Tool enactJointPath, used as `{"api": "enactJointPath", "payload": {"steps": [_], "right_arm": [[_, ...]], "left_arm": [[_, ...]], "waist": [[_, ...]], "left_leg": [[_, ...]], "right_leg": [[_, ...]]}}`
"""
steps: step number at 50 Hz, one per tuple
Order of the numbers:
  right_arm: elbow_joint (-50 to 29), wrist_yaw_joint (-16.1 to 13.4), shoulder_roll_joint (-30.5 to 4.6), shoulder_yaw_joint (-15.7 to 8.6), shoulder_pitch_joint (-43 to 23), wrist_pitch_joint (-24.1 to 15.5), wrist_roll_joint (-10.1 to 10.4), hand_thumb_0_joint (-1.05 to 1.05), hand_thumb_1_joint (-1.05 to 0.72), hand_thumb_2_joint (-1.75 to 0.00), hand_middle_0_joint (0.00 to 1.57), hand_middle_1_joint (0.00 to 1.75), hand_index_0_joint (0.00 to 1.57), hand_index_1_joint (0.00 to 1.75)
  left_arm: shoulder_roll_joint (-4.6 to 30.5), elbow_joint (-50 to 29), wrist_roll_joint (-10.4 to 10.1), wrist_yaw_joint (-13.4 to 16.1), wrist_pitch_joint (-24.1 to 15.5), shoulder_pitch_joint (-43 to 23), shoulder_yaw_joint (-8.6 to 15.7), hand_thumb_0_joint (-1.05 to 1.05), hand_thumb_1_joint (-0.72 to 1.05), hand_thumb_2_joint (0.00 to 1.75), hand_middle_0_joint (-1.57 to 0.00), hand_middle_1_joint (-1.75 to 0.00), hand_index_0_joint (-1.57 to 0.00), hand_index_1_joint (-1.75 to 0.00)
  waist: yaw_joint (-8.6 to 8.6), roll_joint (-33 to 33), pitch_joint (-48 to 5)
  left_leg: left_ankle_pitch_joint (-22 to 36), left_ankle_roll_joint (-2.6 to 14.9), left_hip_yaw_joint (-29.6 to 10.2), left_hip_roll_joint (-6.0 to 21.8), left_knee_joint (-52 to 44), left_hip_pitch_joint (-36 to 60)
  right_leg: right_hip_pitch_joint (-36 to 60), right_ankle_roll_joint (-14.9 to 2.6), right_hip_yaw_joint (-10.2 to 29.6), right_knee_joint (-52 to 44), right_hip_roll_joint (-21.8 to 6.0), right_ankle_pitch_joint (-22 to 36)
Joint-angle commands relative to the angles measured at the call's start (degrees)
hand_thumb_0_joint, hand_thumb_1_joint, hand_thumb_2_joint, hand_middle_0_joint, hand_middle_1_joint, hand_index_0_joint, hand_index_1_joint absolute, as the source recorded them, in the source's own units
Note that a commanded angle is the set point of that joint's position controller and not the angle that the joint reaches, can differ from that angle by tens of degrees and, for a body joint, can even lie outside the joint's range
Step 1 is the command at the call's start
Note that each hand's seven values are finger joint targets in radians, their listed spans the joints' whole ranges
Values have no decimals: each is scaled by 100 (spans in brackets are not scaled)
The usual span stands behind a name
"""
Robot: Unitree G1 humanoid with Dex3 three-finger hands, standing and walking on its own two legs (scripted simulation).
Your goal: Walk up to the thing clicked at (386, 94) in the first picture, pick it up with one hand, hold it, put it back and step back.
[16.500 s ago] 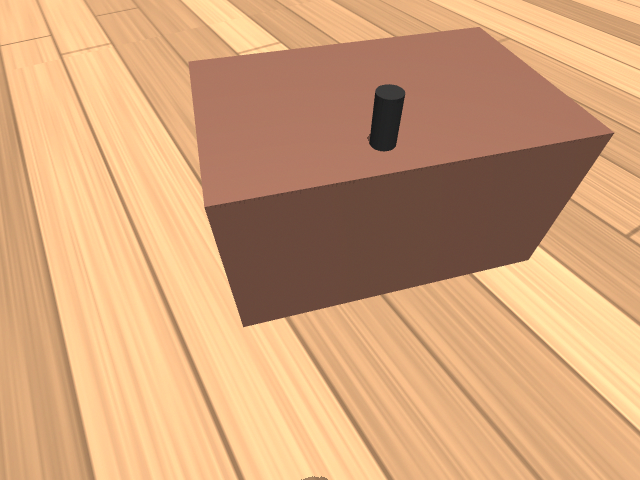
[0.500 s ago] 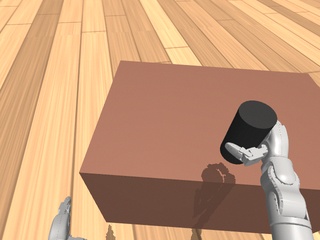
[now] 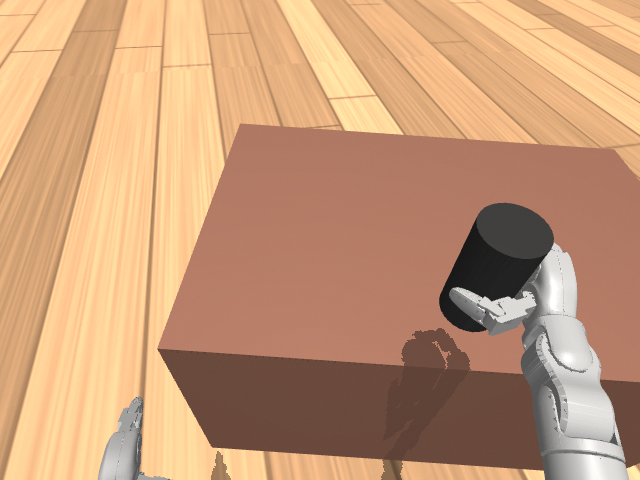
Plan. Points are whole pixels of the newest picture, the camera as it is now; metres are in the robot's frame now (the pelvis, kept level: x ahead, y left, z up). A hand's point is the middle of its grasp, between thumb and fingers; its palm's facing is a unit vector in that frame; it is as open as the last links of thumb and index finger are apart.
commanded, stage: hold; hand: right
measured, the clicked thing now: (488, 272) +0.32 -0.16 +0.13
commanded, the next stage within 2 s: crouch in 1.62 s
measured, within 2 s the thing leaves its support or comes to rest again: neither
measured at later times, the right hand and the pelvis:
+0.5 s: hand (488, 278) +0.32 -0.17 +0.13, palm faces +0.14 +0.99 -0.01, open 10.5 cm; pelvis -0.01 +0.00 +0.00, yaw +0 degrees
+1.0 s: hand (492, 277) +0.32 -0.17 +0.13, palm faces +0.14 +0.99 -0.02, open 10.5 cm; pelvis +0.00 +0.00 +0.00, yaw +0 degrees
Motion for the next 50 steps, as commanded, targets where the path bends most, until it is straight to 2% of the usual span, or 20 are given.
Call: {"api": "enactJointPath", "payload": {"steps": [1,2,4,6,11,16,17,20,22,26,29,34,35,36,38,40,43,45,47,50], "right_arm": [[-1658,-6,-807,-299,-2325,-520,126,0,-7,-132,123,143,129,143],[-1554,-1,-770,-271,-2227,-506,116,0,-8,-133,123,144,129,144],[-1667,-10,-927,-424,-2212,-522,104,0,-7,-132,123,143,129,143],[-1666,16,-883,-391,-2159,-488,107,0,-6,-132,123,144,129,144],[-1795,33,-867,-355,-2280,-436,123,0,-7,-133,123,144,129,144],[-1616,21,-862,-366,-2280,-445,110,0,-7,-133,124,145,130,145],[-1580,24,-833,-327,-2321,-471,118,0,-8,-133,124,144,130,144],[-1729,3,-1059,-532,-2353,-497,108,0,-5,-132,123,143,129,143],[-1700,11,-934,-430,-2206,-527,120,0,-7,-132,124,144,130,144],[-1640,1,-917,-390,-2374,-550,116,0,-5,-132,123,143,129,143],[-1642,34,-852,-313,-2220,-547,98,0,-4,-131,122,143,128,143],[-1610,19,-924,-410,-2169,-576,124,0,-5,-132,123,144,129,144],[-1678,8,-914,-386,-2341,-587,127,0,-6,-131,124,143,129,143],[-1691,9,-973,-441,-2203,-593,110,0,-6,-131,123,143,129,143],[-1799,12,-914,-367,-2344,-595,140,0,-9,-132,124,143,130,143],[-1554,10,-984,-448,-2243,-558,110,0,-7,-131,123,143,129,143],[-1566,42,-880,-390,-2176,-556,143,0,-6,-133,125,145,130,145],[-1531,76,-826,-329,-2164,-576,150,0,-8,-132,125,144,131,144],[-1782,50,-977,-442,-2323,-596,126,0,-7,-132,124,144,130,144],[-1637,53,-919,-414,-2186,-564,147,0,-8,-132,125,144,131,144]], "left_arm": [[811,-843,-24,66,-312,-769,334,0,-54,5,-5,-5,-5,-5],[830,-839,-26,73,-312,-739,345,0,-55,5,-5,-5,-5,-5],[794,-902,-23,81,-311,-661,309,0,-54,5,-5,-5,-5,-5],[549,-860,-34,45,-297,-537,111,0,-54,5,-5,-5,-5,-5],[781,-950,-21,55,-321,-706,302,0,-55,5,-5,-5,-5,-5],[637,-674,-26,45,-332,-777,203,0,-55,5,-5,-5,-5,-5],[704,-738,-25,49,-326,-700,272,0,-55,5,-5,-5,-5,-5],[799,-884,-24,63,-376,-729,320,0,-54,5,-5,-5,-5,-5],[631,-758,-29,32,-336,-676,191,0,-54,5,-4,-5,-5,-5],[804,-788,-17,68,-359,-747,322,0,-55,5,-5,-5,-5,-5],[712,-786,-30,56,-394,-736,232,0,-54,5,-5,-5,-5,-5],[650,-775,-15,59,-382,-780,175,0,-54,5,-5,-5,-5,-5],[792,-962,-20,79,-413,-877,267,0,-55,5,-5,-5,-5,-5],[712,-808,-10,78,-385,-738,247,0,-55,5,-5,-5,-5,-5],[740,-850,-12,74,-405,-806,236,0,-55,5,-5,-5,-5,-5],[805,-687,-12,94,-384,-645,311,0,-55,5,-4,-5,-5,-5],[666,-606,-21,65,-406,-614,209,0,-54,5,-4,-5,-5,-5],[749,-806,-24,60,-436,-761,251,0,-54,5,-5,-5,-5,-5],[737,-907,-4,70,-448,-725,225,0,-54,5,-5,-5,-5,-5],[709,-812,-12,84,-447,-713,219,0,-55,6,-5,-5,-4,-5]], "waist": [[2,211,-1237],[10,266,-1181],[-25,359,-1466],[-60,212,-1357],[25,189,-1341],[-23,173,-1143],[63,315,-1110],[-9,188,-1470],[-59,186,-1256],[31,194,-1268],[6,65,-1263],[-15,225,-1214],[26,320,-1243],[-43,189,-1370],[-31,93,-1246],[26,220,-1259],[2,191,-1048],[30,259,-1205],[1,228,-1461],[-10,226,-1270]], "left_leg": [[1812,4,291,-189,-475,-264],[1638,13,298,-205,-507,-305],[1843,-9,286,-179,-497,-163],[1950,1,308,-187,-480,-140],[1813,-6,270,-166,-557,-191],[1665,-4,246,-155,-594,-257],[1601,-15,250,-163,-616,-268],[1791,-12,268,-161,-562,-137],[1826,-10,270,-159,-557,-135],[1561,14,279,-190,-606,-246],[1494,33,295,-198,-611,-273],[1651,15,292,-192,-616,-158],[1549,13,299,-209,-622,-187],[1675,15,285,-188,-603,-107],[1526,36,300,-199,-622,-164],[1655,16,280,-194,-609,-212],[1421,31,299,-209,-650,-288],[1566,19,290,-205,-634,-236],[1760,19,290,-198,-592,-116],[1749,4,280,-179,-614,-132]], "right_leg": [[1062,-216,-87,-240,132,1301],[1018,-205,-82,-290,124,1135],[1162,-230,-94,-238,150,1312],[1122,-215,-99,-245,144,1462],[1139,-221,-121,-301,166,1250],[991,-230,-125,-334,173,1074],[987,-244,-121,-335,173,995],[1192,-229,-105,-287,167,1231],[1064,-225,-115,-309,180,1251],[1094,-223,-96,-371,144,1003],[1139,-202,-91,-414,126,965],[1049,-224,-92,-383,145,1099],[1056,-219,-93,-405,133,1004],[1125,-220,-99,-379,148,1129],[1089,-197,-87,-411,139,1007],[1115,-218,-98,-388,140,1104],[1022,-212,-88,-443,129,894],[1110,-218,-98,-409,132,1024],[1242,-209,-88,-362,136,1230],[1114,-222,-100,-364,161,1203]]}}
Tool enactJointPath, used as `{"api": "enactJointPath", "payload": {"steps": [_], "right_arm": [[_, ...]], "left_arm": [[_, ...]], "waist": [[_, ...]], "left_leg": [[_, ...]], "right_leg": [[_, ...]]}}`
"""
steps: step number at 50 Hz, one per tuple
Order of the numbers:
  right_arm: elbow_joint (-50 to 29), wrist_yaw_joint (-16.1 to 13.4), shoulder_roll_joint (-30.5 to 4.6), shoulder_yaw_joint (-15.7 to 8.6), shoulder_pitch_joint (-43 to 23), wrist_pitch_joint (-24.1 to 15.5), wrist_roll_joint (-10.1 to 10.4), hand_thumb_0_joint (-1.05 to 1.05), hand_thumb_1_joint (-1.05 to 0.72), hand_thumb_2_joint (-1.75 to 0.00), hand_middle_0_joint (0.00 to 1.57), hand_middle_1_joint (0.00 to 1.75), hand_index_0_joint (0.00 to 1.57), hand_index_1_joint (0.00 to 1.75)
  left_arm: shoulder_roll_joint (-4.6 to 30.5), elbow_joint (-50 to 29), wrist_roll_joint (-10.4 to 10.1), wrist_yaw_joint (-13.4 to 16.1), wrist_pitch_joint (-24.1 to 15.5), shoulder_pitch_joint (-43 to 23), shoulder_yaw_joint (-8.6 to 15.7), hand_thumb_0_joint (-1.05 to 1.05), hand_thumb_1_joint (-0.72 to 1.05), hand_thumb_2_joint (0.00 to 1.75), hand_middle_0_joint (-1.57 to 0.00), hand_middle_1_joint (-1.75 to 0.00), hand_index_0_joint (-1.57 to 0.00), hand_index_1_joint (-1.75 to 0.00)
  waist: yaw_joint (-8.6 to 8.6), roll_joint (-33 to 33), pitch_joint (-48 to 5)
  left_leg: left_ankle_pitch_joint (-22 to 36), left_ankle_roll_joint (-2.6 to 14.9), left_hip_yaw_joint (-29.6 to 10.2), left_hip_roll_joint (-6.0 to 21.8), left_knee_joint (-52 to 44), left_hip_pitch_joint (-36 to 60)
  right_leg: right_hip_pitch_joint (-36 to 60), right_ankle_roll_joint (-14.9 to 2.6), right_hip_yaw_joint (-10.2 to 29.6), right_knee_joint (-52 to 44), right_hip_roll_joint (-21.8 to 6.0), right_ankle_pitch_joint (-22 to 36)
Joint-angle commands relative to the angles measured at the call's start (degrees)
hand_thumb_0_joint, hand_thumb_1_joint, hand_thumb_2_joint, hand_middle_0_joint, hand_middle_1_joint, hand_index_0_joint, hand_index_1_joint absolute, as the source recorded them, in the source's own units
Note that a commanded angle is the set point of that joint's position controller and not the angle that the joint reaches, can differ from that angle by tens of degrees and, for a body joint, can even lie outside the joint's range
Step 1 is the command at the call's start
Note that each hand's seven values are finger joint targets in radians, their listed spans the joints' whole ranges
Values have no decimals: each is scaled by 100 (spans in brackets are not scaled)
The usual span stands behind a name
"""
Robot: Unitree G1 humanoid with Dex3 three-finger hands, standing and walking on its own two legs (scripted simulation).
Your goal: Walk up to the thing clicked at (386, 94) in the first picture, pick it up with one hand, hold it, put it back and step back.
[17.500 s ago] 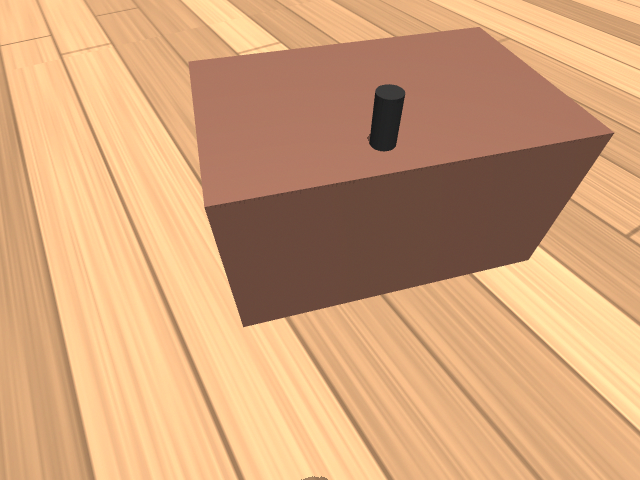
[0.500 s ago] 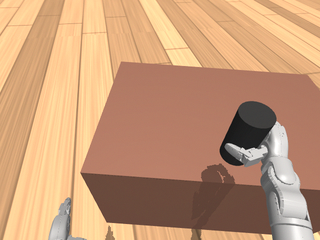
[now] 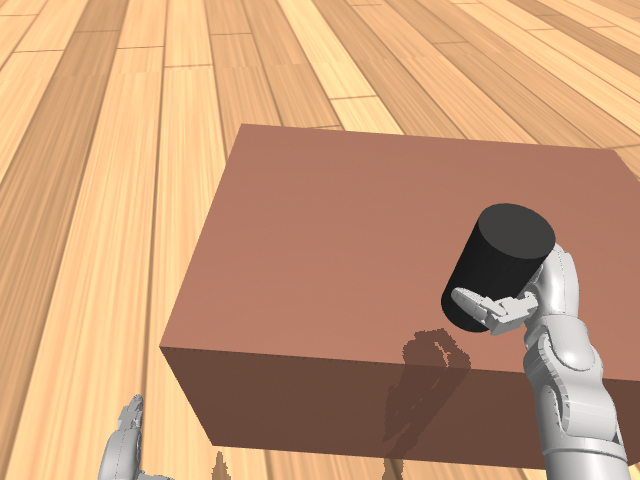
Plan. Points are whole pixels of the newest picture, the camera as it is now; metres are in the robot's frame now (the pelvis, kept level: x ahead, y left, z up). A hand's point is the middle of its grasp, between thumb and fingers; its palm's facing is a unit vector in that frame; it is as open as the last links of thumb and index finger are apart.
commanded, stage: hold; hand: right
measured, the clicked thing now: (489, 273) +0.32 -0.17 +0.13
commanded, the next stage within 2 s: crouch in 0.62 s
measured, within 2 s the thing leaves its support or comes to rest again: neither
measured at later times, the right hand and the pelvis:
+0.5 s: hand (484, 268) +0.33 -0.16 +0.13, palm faces +0.13 +0.99 -0.02, open 10.5 cm; pelvis +0.01 +0.00 +0.00, yaw +0 degrees
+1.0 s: hand (480, 271) +0.35 -0.17 +0.11, palm faces +0.15 +0.99 +0.00, open 10.5 cm; pelvis +0.01 +0.01 +0.00, yaw +0 degrees
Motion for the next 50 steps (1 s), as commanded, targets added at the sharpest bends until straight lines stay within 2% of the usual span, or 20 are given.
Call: {"api": "enactJointPath", "payload": {"steps": [1,2,4,8,10,13,15,18,21,28,31,33,35,37,41,44,46,47,48,50], "right_arm": [[-1712,9,-916,-396,-2227,-557,140,0,-8,-132,125,144,131,144],[-1613,5,-945,-398,-2215,-558,118,0,-8,-132,125,144,130,144],[-1763,13,-888,-341,-2235,-565,127,0,-7,-133,125,144,131,144],[-1845,21,-900,-352,-2105,-582,130,0,-9,-132,125,144,131,144],[-1932,1,-915,-330,-2421,-578,137,0,-8,-132,125,144,131,144],[-1752,4,-872,-336,-2121,-503,133,0,-7,-134,125,146,131,146],[-1805,-6,-929,-409,-2178,-507,149,0,-8,-133,126,145,131,145],[-1740,14,-833,-298,-2321,-468,125,0,-6,-132,125,144,130,144],[-1666,11,-954,-423,-2232,-437,135,0,-6,-133,125,145,131,145],[-1672,-19,-907,-406,-2308,-475,136,0,-8,-132,125,145,131,145],[-1680,-5,-947,-446,-2120,-481,138,0,-6,-132,125,144,130,144],[-1797,-8,-925,-423,-2129,-493,143,0,-5,-132,124,144,130,144],[-1973,-9,-930,-408,-2255,-521,159,0,-7,-130,123,142,129,142],[-1928,-10,-841,-318,-2158,-509,152,0,-9,-131,127,144,132,144],[-1602,-8,-875,-367,-2276,-510,112,0,-8,-132,127,145,133,145],[-1208,12,-963,-484,-2344,-545,108,0,-9,-132,127,145,132,145],[-888,42,-961,-496,-2357,-639,97,0,-9,-132,127,145,133,145],[-737,62,-968,-519,-2486,-713,114,0,-8,-133,127,146,133,146],[-509,61,-1015,-592,-2600,-802,127,0,-9,-131,126,144,132,144],[-226,76,-1167,-624,-2960,-979,84,0,-9,-131,126,143,131,143]], "left_arm": [[735,-898,-22,65,-327,-669,254,0,-55,5,-4,-5,-4,-5],[552,-745,-29,47,-295,-622,139,0,-55,6,-4,-5,-4,-5],[756,-932,-19,62,-317,-658,279,0,-54,5,-5,-5,-5,-5],[614,-834,-21,23,-280,-649,159,0,-55,5,-5,-5,-5,-5],[772,-1050,-24,59,-315,-825,269,0,-55,5,-5,-5,-5,-5],[848,-920,-18,82,-310,-465,378,0,-55,5,-5,-5,-5,-5],[583,-883,-30,43,-284,-640,149,0,-55,6,-4,-5,-4,-5],[561,-912,-33,31,-268,-688,125,0,-55,5,-4,-5,-4,-5],[833,-874,-24,55,-265,-579,343,0,-54,5,-5,-5,-5,-5],[633,-858,-33,37,-300,-610,213,0,-54,5,-4,-5,-4,-5],[817,-1122,-37,41,-315,-705,322,0,-55,5,-4,-5,-4,-5],[564,-832,-31,7,-238,-501,130,0,-55,5,-5,-5,-4,-5],[806,-1165,-34,38,-293,-879,324,0,-55,5,-5,-5,-4,-5],[638,-793,-31,21,-253,-569,220,0,-55,6,-4,-5,-4,-5],[549,-1040,-41,21,-256,-735,92,0,-56,6,-4,-5,-4,-5],[906,-1185,-30,56,-243,-581,372,0,-56,6,-4,-5,-4,-5],[584,-589,-29,-5,-176,-204,176,0,-56,6,-4,-5,-4,-5],[586,-890,-44,-15,-206,-353,153,0,-56,6,-5,-5,-4,-5],[845,-1004,-37,6,-246,-558,370,0,-55,6,-5,-5,-4,-5],[846,-948,-19,-11,-212,-516,357,0,-56,6,-5,-5,-4,-5]], "waist": [[-26,148,-1317],[-47,69,-1254],[-3,140,-1405],[-86,99,-1332],[-1,97,-1390],[20,243,-1417],[-88,222,-1275],[-3,298,-1320],[4,250,-1395],[-27,163,-1303],[-56,213,-1424],[-110,64,-1458],[-64,120,-1565],[-54,153,-1378],[15,289,-1406],[148,450,-1521],[114,360,-1134],[154,482,-1171],[180,526,-1190],[229,498,-1291]], "left_leg": [[1568,15,281,-183,-457,-306],[1554,24,273,-178,-461,-309],[1564,30,301,-203,-452,-292],[1728,18,282,-176,-427,-186],[1522,38,286,-202,-461,-261],[1727,16,321,-213,-441,-259],[1803,-1,296,-169,-454,-190],[1828,-32,246,-144,-466,-246],[1818,0,295,-187,-439,-246],[1592,17,287,-187,-465,-277],[1768,10,297,-191,-419,-182],[1935,21,283,-181,-397,-148],[1946,5,266,-170,-411,-100],[1880,4,280,-177,-418,-174],[2024,-26,264,-163,-401,-162],[2184,-62,231,-150,-370,-265],[1926,-38,229,-156,-378,-460],[1926,-57,212,-142,-395,-452],[1851,-49,212,-154,-356,-487],[1846,-63,136,-119,-344,-585]], "right_leg": [[1025,-210,-97,-227,145,1036],[967,-212,-101,-222,153,1034],[1065,-204,-71,-233,120,1062],[970,-202,-112,-205,158,1206],[1058,-186,-89,-250,128,1013],[1160,-203,-71,-203,108,1231],[978,-226,-108,-176,162,1265],[1007,-248,-130,-170,181,1205],[1128,-216,-90,-190,140,1282],[1033,-205,-101,-208,141,1066],[1022,-198,-104,-177,138,1262],[1081,-195,-111,-160,145,1450],[1104,-200,-111,-149,151,1423],[1023,-212,-114,-161,150,1337],[980,-236,-115,-109,145,1438],[1111,-264,-131,-54,146,1548],[889,-269,-126,-101,154,1278],[851,-285,-132,-77,162,1260],[821,-277,-118,-64,147,1199],[751,-301,-133,-1,175,1130]]}}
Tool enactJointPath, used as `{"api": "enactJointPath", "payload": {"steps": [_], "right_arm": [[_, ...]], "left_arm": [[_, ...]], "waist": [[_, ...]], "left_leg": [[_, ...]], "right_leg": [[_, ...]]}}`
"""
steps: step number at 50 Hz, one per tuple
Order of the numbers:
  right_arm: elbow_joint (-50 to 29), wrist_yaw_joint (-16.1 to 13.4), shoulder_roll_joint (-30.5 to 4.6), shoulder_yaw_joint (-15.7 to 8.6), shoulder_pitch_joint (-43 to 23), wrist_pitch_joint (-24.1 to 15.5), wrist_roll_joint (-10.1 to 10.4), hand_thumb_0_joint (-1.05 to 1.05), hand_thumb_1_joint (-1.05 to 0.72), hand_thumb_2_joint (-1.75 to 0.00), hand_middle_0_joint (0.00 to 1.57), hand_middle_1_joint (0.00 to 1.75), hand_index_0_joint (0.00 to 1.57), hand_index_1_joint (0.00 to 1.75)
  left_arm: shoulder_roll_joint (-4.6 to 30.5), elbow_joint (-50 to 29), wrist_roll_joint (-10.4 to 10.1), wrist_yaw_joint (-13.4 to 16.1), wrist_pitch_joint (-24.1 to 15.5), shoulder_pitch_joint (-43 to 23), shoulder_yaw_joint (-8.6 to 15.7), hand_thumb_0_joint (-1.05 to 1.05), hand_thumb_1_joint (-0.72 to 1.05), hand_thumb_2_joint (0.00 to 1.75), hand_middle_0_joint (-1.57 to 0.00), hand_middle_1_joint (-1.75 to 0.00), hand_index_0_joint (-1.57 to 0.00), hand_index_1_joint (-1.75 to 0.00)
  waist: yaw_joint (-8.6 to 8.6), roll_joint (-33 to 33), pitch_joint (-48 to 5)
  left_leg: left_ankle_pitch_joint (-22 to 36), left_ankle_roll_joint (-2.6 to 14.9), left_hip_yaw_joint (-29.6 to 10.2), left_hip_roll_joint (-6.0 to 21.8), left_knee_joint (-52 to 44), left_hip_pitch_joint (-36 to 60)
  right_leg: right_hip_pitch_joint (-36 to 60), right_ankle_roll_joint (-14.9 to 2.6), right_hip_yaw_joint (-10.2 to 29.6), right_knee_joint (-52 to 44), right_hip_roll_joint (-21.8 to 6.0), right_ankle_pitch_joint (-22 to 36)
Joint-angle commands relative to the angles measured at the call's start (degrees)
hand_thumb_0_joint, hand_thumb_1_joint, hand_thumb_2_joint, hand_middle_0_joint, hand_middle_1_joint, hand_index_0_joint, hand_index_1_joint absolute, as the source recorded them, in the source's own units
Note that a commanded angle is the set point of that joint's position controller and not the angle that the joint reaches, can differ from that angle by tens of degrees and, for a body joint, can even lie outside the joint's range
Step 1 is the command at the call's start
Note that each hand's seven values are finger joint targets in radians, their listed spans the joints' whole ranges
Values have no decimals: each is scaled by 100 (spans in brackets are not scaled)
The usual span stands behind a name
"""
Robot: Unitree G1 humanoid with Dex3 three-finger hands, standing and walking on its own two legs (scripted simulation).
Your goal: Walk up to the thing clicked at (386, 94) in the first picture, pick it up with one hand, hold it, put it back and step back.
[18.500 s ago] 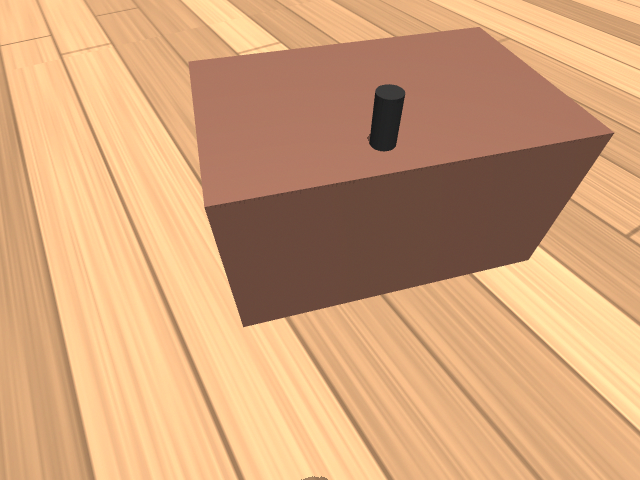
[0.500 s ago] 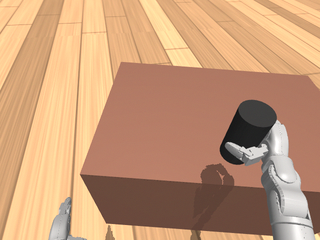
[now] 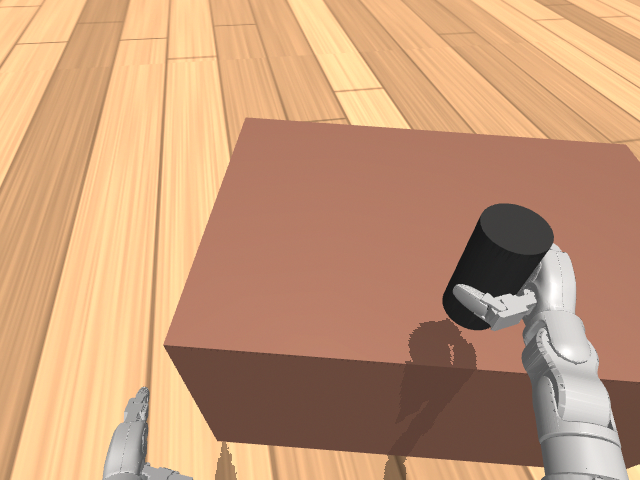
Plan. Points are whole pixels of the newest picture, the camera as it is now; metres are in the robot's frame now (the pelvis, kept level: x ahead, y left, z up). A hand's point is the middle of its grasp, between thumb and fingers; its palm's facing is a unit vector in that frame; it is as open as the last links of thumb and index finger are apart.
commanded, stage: crouch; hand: right
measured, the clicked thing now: (490, 271) +0.34 -0.17 +0.11
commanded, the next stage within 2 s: lower in 1.02 s
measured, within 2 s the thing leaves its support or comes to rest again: neither
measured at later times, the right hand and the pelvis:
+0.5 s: hand (471, 265) +0.41 -0.19 +0.03, palm faces +0.15 +0.99 +0.00, open 10.5 cm; pelvis -0.01 -0.01 -0.02, yaw +2 degrees
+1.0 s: hand (466, 264) +0.45 -0.20 +0.00, palm faces +0.14 +0.99 +0.01, open 10.5 cm; pelvis -0.02 -0.02 -0.05, yaw +2 degrees
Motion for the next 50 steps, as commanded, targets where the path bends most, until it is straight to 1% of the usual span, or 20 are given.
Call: {"api": "enactJointPath", "payload": {"steps": [1,2,5,6,9,11,13,14,16,18,19,24,27,29,31,33,35,41,48,50], "right_arm": [[-721,37,-1051,-428,-2698,-868,92,0,-11,-131,127,144,132,144],[-596,57,-1042,-383,-2742,-998,76,0,-9,-131,126,143,132,143],[-443,77,-1327,-513,-3338,-1451,80,0,-8,-132,127,144,132,144],[-314,71,-1371,-494,-3512,-1575,58,0,-7,-132,127,145,132,145],[186,59,-1576,-625,-3639,-1894,48,0,-7,-132,126,144,132,144],[721,72,-1483,-566,-3674,-2051,4,0,-7,-133,127,146,133,146],[1006,43,-1723,-725,-3993,-2262,-7,0,-5,-133,126,145,131,145],[955,25,-1860,-783,-4150,-2373,-48,0,-5,-132,125,144,131,144],[1267,62,-1594,-610,-4266,-2513,-66,0,-5,-135,127,147,133,147],[1761,63,-1836,-796,-4163,-2614,-89,0,-4,-138,128,150,135,150],[1659,70,-1946,-825,-4411,-2684,-102,0,-6,-138,129,150,135,150],[2258,76,-2102,-962,-4808,-2859,-168,0,-3,-136,126,148,132,148],[2529,140,-1863,-762,-4977,-3014,-220,0,-3,-133,124,144,130,144],[2706,161,-2055,-871,-5119,-3058,-277,0,-3,-131,122,142,128,142],[2811,204,-2006,-834,-5157,-3105,-305,0,-5,-130,121,141,127,141],[2855,213,-2273,-1041,-5387,-3189,-307,0,-7,-130,121,140,127,140],[3024,207,-2192,-1016,-5375,-3208,-339,0,-7,-131,122,141,127,141],[3123,202,-2268,-1095,-5564,-3309,-411,0,-7,-132,123,142,128,142],[3503,219,-2218,-1067,-5594,-3340,-511,0,-8,-131,123,142,128,142],[3161,179,-2775,-1357,-5988,-3415,-567,0,-9,-132,125,143,130,143]], "left_arm": [[918,-972,-27,66,-299,-488,417,0,-56,6,-5,-5,-5,-5],[698,-682,-21,38,-304,-428,277,0,-55,6,-5,-5,-5,-5],[849,-1131,-2,79,-380,-651,319,0,-56,6,-5,-5,-5,-5],[631,-957,16,72,-372,-565,112,0,-56,6,-5,-5,-5,-5],[1069,-1298,45,141,-426,-651,407,0,-56,6,-5,-5,-5,-5],[731,-892,66,95,-375,-211,134,0,-56,7,-5,-5,-5,-5],[961,-1221,82,107,-432,-610,281,0,-56,6,-5,-5,-5,-5],[817,-1060,105,83,-411,-421,189,0,-57,7,-5,-5,-5,-5],[555,-1282,119,28,-435,-365,-122,0,-56,7,-5,-5,-5,-5],[676,-1203,112,13,-409,-186,-20,0,-56,7,-5,-5,-5,-6],[919,-1663,128,37,-433,-340,119,0,-56,6,-5,-6,-5,-6],[1086,-1872,150,24,-403,-94,325,0,-56,7,-5,-5,-5,-6],[671,-1950,155,-76,-402,161,-36,0,-56,6,-5,-6,-5,-6],[957,-2253,180,-48,-438,161,217,0,-55,6,-5,-5,-5,-5],[805,-2198,209,-103,-410,390,37,0,-55,6,-6,-6,-6,-6],[1019,-2348,229,-95,-416,400,265,0,-55,6,-5,-6,-6,-5],[792,-2406,251,-166,-392,540,8,0,-55,6,-5,-6,-6,-6],[1095,-2913,298,-192,-373,521,319,0,-55,6,-5,-6,-5,-6],[905,-3142,325,-256,-312,723,131,0,-55,6,-5,-6,-5,-5],[1087,-3348,328,-245,-299,689,289,0,-54,5,-5,-5,-5,-5]], "waist": [[215,476,-1158],[162,276,-1033],[203,173,-1741],[157,133,-1762],[215,102,-2343],[201,-93,-2036],[225,-115,-2247],[165,-268,-2290],[226,-192,-2482],[263,-224,-2445],[337,-160,-2872],[490,-18,-2687],[521,-213,-2580],[596,-172,-2983],[588,-351,-2856],[624,-414,-3099],[557,-480,-2958],[699,-406,-3258],[736,-491,-3199],[670,-631,-3459]], "left_leg": [[1742,-72,124,-135,-411,-578],[1516,-53,86,-116,-392,-677],[1531,-27,59,-128,-210,-658],[1582,-25,74,-143,-134,-663],[2025,-45,39,-143,107,-623],[1849,0,88,-190,217,-970],[1747,18,116,-209,313,-1011],[1698,23,79,-185,349,-980],[1772,20,85,-227,479,-1106],[1794,23,86,-258,577,-1301],[1917,2,57,-250,601,-1179],[1724,-12,44,-262,723,-1464],[1502,29,50,-273,860,-1831],[1547,34,62,-298,997,-1887],[1454,50,65,-308,1087,-2100],[1509,43,80,-317,1183,-2204],[1339,67,89,-335,1256,-2348],[1390,69,127,-380,1483,-2491],[1216,93,127,-389,1665,-2760],[1228,89,91,-362,1710,-2655]], "right_leg": [[845,-315,-159,-60,159,1027],[686,-297,-160,-46,166,834],[787,-271,-135,117,131,873],[680,-276,-132,198,136,908],[753,-271,-137,473,134,1345],[511,-234,-110,550,89,1304],[390,-203,-70,648,54,1293],[267,-206,-90,703,77,1200],[216,-207,-69,845,50,1334],[143,-205,-62,962,30,1429],[263,-223,-70,1028,40,1463],[-151,-284,-57,1160,51,1113],[-326,-261,-39,1293,36,1015],[-236,-255,-4,1397,21,1100],[-360,-237,8,1471,12,1104],[-286,-228,41,1629,-6,1345],[-485,-217,42,1667,-4,1237],[-554,-210,101,1902,-41,1371],[-909,-218,99,2056,-31,1018],[-907,-225,72,2118,-11,907]]}}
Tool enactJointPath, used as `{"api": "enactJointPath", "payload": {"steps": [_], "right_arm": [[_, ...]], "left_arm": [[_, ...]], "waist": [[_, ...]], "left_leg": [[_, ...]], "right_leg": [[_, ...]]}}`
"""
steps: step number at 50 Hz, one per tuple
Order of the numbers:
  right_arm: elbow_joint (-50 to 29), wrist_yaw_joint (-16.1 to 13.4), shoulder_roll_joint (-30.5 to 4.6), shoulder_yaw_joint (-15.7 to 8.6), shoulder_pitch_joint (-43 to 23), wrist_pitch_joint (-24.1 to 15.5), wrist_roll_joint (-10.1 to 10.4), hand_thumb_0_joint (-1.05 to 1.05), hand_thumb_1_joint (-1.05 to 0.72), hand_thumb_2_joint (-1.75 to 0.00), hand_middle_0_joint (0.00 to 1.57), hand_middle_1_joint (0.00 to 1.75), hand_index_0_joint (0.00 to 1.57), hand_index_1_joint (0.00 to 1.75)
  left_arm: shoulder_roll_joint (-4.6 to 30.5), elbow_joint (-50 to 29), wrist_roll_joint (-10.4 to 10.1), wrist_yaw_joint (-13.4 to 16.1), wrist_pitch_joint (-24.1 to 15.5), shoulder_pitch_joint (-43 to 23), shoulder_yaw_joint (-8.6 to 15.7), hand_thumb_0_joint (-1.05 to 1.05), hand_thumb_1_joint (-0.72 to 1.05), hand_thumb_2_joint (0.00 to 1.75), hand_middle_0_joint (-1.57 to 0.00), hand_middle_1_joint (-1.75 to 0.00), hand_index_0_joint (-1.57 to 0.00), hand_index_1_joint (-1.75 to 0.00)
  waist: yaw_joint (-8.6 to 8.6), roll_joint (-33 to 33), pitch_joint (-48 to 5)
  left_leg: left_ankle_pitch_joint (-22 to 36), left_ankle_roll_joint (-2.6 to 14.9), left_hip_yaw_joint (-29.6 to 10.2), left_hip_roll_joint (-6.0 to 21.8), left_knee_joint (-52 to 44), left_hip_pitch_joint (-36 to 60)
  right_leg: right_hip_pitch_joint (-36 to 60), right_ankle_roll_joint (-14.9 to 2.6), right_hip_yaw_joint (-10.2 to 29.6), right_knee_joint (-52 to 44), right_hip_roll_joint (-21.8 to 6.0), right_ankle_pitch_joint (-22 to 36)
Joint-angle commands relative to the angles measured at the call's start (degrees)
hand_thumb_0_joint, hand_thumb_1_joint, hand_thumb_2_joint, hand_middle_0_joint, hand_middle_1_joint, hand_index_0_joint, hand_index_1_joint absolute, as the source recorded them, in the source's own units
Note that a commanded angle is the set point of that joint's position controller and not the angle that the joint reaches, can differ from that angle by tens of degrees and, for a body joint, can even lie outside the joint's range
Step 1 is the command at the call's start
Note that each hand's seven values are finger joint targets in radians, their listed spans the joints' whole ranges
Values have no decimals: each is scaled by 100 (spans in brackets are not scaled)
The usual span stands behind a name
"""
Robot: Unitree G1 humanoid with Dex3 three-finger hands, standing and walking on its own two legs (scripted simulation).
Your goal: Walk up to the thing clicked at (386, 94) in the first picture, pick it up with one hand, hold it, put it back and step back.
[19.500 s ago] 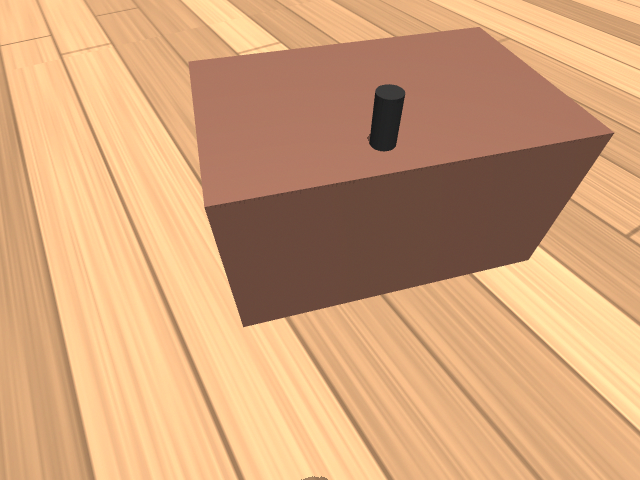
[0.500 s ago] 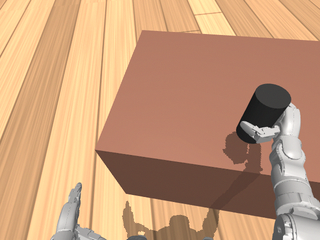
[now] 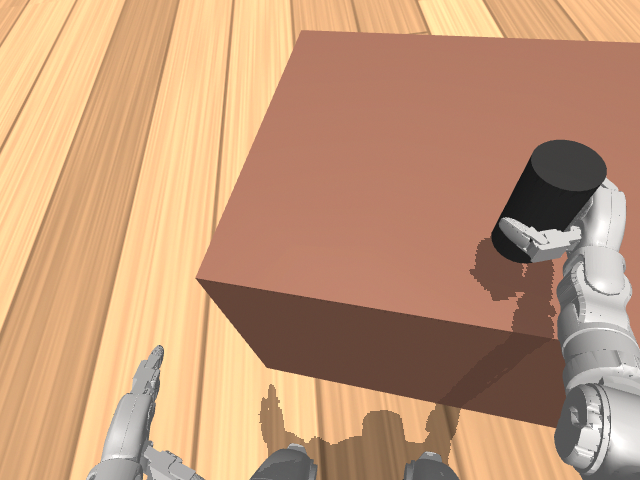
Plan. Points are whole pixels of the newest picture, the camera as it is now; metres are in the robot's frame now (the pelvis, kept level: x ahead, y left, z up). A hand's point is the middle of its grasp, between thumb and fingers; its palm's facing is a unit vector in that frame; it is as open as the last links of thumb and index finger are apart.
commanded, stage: crouch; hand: right
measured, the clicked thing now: (540, 207) +0.46 -0.19 +0.05
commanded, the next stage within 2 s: lower in 0.02 s
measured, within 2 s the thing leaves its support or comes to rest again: rests again in 1.02 s
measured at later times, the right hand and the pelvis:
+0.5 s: hand (531, 227) +0.47 -0.20 +0.00, palm faces +0.19 +0.98 +0.01, open 10.5 cm; pelvis -0.02 +0.00 -0.03, yaw +0 degrees
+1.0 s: hand (522, 235) +0.48 -0.20 -0.04, palm faces +0.20 +0.98 +0.00, open 10.5 cm; pelvis -0.02 +0.00 -0.06, yaw +1 degrees
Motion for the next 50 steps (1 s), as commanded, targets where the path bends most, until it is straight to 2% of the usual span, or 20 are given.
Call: {"api": "enactJointPath", "payload": {"steps": [1,2,3,5,10,13,16,19,21,24,26,30,32,35,37,39,45,47,49,50], "right_arm": [[-1682,20,-1576,-218,-3041,-611,40,0,-8,-132,124,143,129,143],[-1456,40,-1451,-180,-2989,-595,60,0,-10,-132,125,143,130,143],[-1309,33,-1516,-250,-2831,-577,47,0,-10,-132,125,143,130,143],[-1661,29,-1557,-242,-3233,-628,34,0,-11,-133,126,144,131,144],[-924,70,-1407,-210,-2965,-616,-42,0,-10,-133,124,144,130,144],[-1041,63,-1730,-448,-3181,-706,-79,0,-9,-133,124,144,129,144],[-1044,90,-1703,-427,-3189,-763,-103,0,-12,-132,125,143,130,144],[-1085,69,-1951,-558,-3245,-838,-146,0,-13,-134,127,145,132,145],[-1178,85,-1749,-443,-3359,-872,-138,0,-11,-134,127,146,132,146],[-1067,52,-1852,-497,-3319,-907,-165,0,-11,-135,127,147,133,147],[-1242,-11,-2107,-611,-3441,-942,-225,0,-11,-136,128,148,133,148],[-936,-23,-1872,-522,-3310,-966,-223,0,-10,-137,129,149,135,149],[-1136,-68,-2127,-640,-3457,-1019,-260,0,-9,-137,128,149,134,149],[-791,-34,-1893,-580,-3182,-994,-251,0,-8,-135,127,147,132,147],[-1057,-49,-2139,-700,-3413,-1046,-280,0,-7,-135,127,148,133,148],[-789,-20,-2101,-702,-3175,-1022,-280,0,-10,-135,127,147,133,147],[-894,-4,-2087,-693,-3240,-1066,-298,0,-11,-135,128,147,133,147],[-1053,-5,-2237,-784,-3213,-1082,-303,0,-10,-135,129,148,134,148],[-933,32,-2068,-700,-3119,-1069,-295,0,-8,-134,127,146,132,146],[-1072,27,-2174,-757,-3164,-1079,-296,0,-8,-132,125,144,131,144]], "left_arm": [[956,-1285,-27,86,-265,-45,566,0,-54,5,-5,-5,-5,-5],[859,-1152,-15,65,-249,93,470,0,-54,5,-5,-6,-5,-5],[959,-1042,-34,66,-220,214,641,0,-54,5,-5,-5,-5,-5],[851,-1462,-18,40,-237,-47,440,0,-54,5,-5,-5,-5,-5],[868,-1388,29,12,-174,164,489,0,-55,6,-5,-5,-5,-5],[899,-1655,65,-5,-153,150,500,0,-55,6,-5,-5,-5,-5],[975,-1858,75,-8,-129,223,617,0,-55,5,-5,-5,-5,-5],[927,-1938,98,-29,-67,319,511,0,-55,6,-5,-5,-5,-5],[914,-2111,119,-45,-55,299,484,0,-54,6,-5,-5,-5,-5],[847,-1998,136,-67,2,412,397,0,-55,6,-5,-5,-4,-5],[1026,-2375,145,-50,7,214,568,0,-55,7,-5,-5,-4,-5],[1034,-2309,163,-64,72,365,599,0,-55,6,-5,-5,-4,-5],[1078,-2516,177,-52,60,290,624,0,-55,6,-5,-5,-4,-5],[937,-2306,181,-92,99,442,543,0,-55,6,-5,-5,-4,-5],[1047,-2642,193,-70,84,254,583,0,-55,6,-4,-5,-4,-5],[998,-2333,204,-99,144,565,556,0,-54,5,-5,-5,-4,-5],[997,-2628,205,-116,186,435,580,0,-55,6,-4,-4,-4,-5],[1129,-2772,214,-106,194,408,674,0,-55,6,-4,-4,-4,-5],[1061,-2639,227,-124,231,607,629,0,-55,5,-4,-4,-4,-5],[1030,-2727,219,-136,233,475,568,0,-55,6,-4,-4,-4,-5]], "waist": [[27,-826,-3007],[29,-832,-2729],[57,-725,-2612],[21,-853,-2877],[168,-778,-2577],[156,-771,-2858],[296,-786,-2973],[199,-985,-3098],[322,-1164,-3289],[281,-1359,-3099],[317,-1328,-3370],[422,-1238,-3068],[377,-1362,-3404],[440,-1245,-2999],[467,-1366,-3528],[434,-1367,-3132],[473,-1452,-3262],[474,-1483,-3535],[564,-1450,-3444],[463,-1520,-3511]], "left_leg": [[1920,223,266,-227,-439,421],[1876,224,277,-228,-410,316],[1879,212,257,-221,-386,273],[1851,232,266,-233,-342,281],[1629,249,298,-258,-130,-180],[1592,234,263,-259,-53,-138],[1632,222,254,-261,67,-235],[1627,251,298,-280,253,-370],[1624,265,334,-292,323,-495],[1419,300,361,-311,453,-814],[1343,299,361,-313,449,-712],[1162,315,401,-345,516,-927],[1238,305,394,-336,554,-844],[1273,287,383,-338,614,-990],[1391,299,393,-339,685,-893],[1335,294,404,-344,732,-1047],[1131,322,432,-365,821,-1164],[1390,298,440,-373,877,-1097],[1500,307,444,-376,923,-1184],[1587,297,417,-366,949,-1129]], "right_leg": [[2379,-84,109,-354,144,1813],[2185,-84,108,-325,142,1753],[1978,-116,104,-284,163,1626],[2109,-83,116,-286,156,1654],[1700,-85,161,-107,127,1453],[1541,-118,153,69,147,1291],[1445,-130,164,237,146,1272],[1452,-96,185,334,140,1421],[1567,-78,239,392,108,1544],[1459,-42,261,443,80,1442],[1407,-58,266,481,82,1215],[1154,-55,297,527,80,976],[1294,-64,296,613,71,1090],[884,-100,290,734,78,1034],[1126,-85,304,804,64,1214],[879,-83,296,833,77,1148],[812,-64,333,855,63,943],[1003,-81,341,962,57,1304],[926,-78,345,1053,58,1477],[879,-92,326,1096,69,1527]]}}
